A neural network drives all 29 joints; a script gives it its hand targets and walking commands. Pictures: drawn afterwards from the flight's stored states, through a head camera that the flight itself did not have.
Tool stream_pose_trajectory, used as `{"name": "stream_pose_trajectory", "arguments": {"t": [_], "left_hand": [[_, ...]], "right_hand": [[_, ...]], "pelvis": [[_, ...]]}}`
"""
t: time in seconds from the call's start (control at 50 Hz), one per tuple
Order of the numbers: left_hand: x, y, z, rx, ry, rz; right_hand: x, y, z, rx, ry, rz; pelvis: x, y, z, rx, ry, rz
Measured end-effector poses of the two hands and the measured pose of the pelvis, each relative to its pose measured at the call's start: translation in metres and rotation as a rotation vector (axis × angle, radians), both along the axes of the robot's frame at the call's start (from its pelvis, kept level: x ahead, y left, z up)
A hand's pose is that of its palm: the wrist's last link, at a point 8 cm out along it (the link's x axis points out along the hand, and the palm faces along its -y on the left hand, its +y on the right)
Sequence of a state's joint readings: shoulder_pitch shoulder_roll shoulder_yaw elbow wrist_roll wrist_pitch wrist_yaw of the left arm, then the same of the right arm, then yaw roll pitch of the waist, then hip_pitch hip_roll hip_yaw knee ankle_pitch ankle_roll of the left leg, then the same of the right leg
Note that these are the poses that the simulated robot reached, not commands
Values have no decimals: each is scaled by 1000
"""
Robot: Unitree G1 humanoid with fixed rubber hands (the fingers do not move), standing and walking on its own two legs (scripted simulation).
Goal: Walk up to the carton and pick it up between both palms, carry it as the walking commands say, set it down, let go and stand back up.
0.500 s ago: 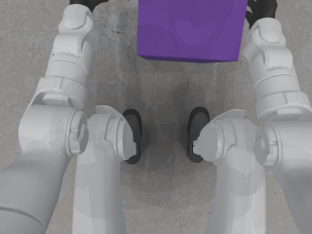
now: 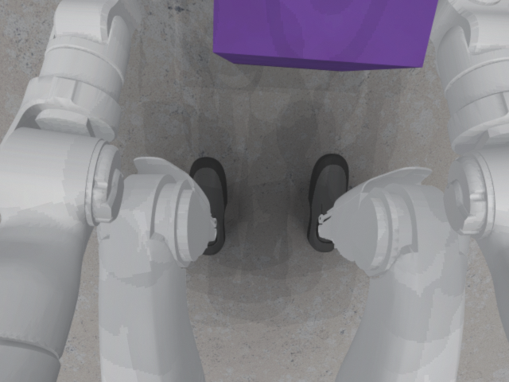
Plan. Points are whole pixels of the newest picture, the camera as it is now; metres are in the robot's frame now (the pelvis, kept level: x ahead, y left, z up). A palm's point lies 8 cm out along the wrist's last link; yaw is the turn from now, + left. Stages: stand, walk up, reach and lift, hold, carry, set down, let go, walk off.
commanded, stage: reach and lift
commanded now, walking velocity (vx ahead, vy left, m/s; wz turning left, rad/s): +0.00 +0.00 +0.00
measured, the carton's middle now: out of the picture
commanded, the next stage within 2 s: none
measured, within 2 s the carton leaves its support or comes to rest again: leaves its support in 1.28 s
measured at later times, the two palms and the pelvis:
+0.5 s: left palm out of the picture +0.55 +0.15 -0.18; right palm out of the picture +0.54 -0.17 -0.18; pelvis +0.00 +0.00 +0.00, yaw +0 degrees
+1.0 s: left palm out of the picture +0.55 +0.13 -0.19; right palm out of the picture +0.55 -0.16 -0.19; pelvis +0.01 +0.00 -0.01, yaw -1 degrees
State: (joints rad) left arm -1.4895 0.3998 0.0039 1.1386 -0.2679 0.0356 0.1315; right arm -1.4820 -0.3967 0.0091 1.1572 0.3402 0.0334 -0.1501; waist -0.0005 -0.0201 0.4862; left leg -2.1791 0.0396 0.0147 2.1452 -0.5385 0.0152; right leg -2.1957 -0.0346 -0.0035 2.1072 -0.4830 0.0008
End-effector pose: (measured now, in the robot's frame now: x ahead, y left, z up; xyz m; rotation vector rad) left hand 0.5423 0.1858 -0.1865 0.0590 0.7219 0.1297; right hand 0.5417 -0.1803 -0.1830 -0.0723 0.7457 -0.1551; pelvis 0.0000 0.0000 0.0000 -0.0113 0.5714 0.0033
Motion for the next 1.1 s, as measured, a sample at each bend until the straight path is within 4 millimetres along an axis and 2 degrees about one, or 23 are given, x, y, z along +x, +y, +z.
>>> {"name": "stream_pose_trajectory", "arguments": {"t": [0.36,0.54,0.62,0.82,1.1], "left_hand": [[1,-11,0,-15,-3,-28],[9,-42,5,-65,-19,-67],[8,-60,3,-83,-1,-89],[8,-58,1,-82,5,-54],[13,-60,2,-83,19,-82]], "right_hand": [[2,9,0,7,-3,13],[2,11,1,16,-10,10],[5,19,2,37,-24,12],[5,21,0,79,-17,-31],[5,18,-3,80,7,-29]], "pelvis": [[0,-1,0,2,0,-2],[1,-2,1,4,0,-6],[2,-2,1,7,5,-9],[5,-4,-1,12,39,-21],[7,-3,-17,15,35,-26]]}}
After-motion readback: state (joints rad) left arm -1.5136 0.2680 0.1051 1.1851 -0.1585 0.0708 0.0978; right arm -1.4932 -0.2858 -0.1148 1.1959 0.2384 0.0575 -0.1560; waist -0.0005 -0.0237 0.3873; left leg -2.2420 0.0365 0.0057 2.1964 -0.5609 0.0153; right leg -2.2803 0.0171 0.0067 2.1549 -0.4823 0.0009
